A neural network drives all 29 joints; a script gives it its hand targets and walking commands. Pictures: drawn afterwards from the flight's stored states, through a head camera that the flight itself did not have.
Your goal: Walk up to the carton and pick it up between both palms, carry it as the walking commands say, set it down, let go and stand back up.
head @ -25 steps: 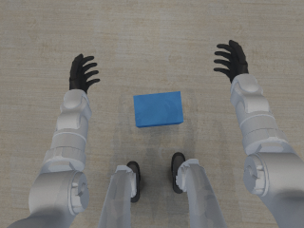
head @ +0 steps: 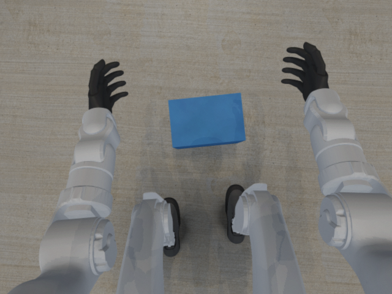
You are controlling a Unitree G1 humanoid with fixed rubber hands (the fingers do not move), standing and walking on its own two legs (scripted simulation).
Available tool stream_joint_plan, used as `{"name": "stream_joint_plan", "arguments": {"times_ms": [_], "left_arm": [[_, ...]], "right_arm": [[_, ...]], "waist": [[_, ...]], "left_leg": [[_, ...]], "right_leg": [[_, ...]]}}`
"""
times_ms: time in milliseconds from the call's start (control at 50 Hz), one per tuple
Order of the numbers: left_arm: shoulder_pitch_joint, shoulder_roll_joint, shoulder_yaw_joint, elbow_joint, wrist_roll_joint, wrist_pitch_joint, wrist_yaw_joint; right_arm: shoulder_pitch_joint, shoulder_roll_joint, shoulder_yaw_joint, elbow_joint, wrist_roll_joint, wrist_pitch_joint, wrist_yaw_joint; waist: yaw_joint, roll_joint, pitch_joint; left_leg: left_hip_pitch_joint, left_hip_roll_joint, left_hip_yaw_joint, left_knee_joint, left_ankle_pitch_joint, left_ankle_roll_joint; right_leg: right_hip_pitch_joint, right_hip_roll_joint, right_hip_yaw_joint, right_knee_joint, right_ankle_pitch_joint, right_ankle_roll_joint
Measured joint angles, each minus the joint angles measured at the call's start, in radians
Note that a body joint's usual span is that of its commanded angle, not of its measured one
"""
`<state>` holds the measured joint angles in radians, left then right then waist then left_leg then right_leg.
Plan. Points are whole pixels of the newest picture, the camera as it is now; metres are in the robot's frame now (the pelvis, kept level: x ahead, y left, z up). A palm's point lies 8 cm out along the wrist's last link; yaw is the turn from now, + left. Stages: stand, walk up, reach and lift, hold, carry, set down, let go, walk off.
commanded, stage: reach and lift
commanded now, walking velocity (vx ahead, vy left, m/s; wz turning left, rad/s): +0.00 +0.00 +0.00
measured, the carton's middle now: (206, 123) +0.46 -0.04 -0.47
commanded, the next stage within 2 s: none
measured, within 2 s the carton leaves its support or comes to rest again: neither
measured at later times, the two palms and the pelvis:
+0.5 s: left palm (128, 118) +0.47 +0.16 -0.27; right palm (282, 106) +0.47 -0.23 -0.28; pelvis -0.03 -0.01 -0.12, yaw +0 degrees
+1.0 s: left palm (134, 121) +0.48 +0.18 -0.37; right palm (271, 111) +0.47 -0.23 -0.38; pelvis -0.04 +0.00 -0.18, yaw +0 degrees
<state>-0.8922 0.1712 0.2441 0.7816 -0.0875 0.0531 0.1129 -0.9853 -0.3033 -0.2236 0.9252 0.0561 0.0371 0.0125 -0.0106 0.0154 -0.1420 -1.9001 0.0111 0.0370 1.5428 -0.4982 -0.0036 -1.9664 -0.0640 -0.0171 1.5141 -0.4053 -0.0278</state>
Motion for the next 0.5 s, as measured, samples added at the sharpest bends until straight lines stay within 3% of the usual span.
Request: {"name": "stream_joint_plan", "arguments": {"times_ms": [140, 500], "left_arm": [[-0.049, 0.022, -0.042, 0.006, -0.044, 0.017, 0.018], [-0.208, 0.080, -0.103, 0.163, -0.131, -0.037, 0.025]], "right_arm": [[-0.040, -0.020, 0.046, -0.003, 0.039, 0.018, -0.028], [-0.181, -0.067, 0.154, 0.113, 0.147, -0.022, -0.094]], "waist": [[0.003, 0.001, 0.037], [0.008, 0.003, 0.207]], "left_leg": [[-0.105, 0.000, -0.001, 0.154, -0.036, -0.002], [-0.283, 0.006, -0.016, 0.426, -0.070, -0.014]], "right_leg": [[-0.110, -0.003, 0.005, 0.153, -0.031, -0.005], [-0.296, -0.005, 0.001, 0.414, -0.048, -0.027]]}}
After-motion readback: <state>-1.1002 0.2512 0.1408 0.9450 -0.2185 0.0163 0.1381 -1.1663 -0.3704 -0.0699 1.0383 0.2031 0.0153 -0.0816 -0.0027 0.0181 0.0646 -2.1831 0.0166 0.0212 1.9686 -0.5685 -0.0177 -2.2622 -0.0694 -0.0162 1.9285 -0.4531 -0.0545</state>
